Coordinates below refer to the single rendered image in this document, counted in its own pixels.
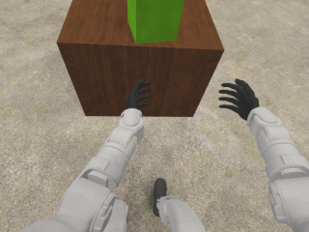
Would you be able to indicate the left robot hand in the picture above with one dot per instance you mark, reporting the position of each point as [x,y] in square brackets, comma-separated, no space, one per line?
[134,98]

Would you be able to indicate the robot left upper arm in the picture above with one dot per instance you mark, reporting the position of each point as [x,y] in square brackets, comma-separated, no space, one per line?
[87,207]

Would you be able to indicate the pedestal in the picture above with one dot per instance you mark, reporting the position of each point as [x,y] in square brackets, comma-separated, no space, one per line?
[104,61]

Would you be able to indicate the right robot forearm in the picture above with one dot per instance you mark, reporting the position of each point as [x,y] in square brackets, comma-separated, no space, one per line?
[282,158]

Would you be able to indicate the right robot foot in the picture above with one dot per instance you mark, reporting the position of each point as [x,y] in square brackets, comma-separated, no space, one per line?
[160,190]

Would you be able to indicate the left robot shin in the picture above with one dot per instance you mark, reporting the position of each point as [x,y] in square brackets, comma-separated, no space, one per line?
[117,197]

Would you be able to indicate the robot right upper arm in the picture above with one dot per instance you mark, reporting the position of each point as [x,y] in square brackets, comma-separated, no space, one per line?
[289,201]

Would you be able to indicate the carton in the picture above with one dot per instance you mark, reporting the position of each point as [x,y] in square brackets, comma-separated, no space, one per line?
[154,21]

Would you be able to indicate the right robot hand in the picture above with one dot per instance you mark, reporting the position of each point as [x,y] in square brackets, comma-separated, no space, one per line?
[245,99]

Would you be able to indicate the left robot forearm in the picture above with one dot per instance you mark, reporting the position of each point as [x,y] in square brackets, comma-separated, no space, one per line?
[106,168]

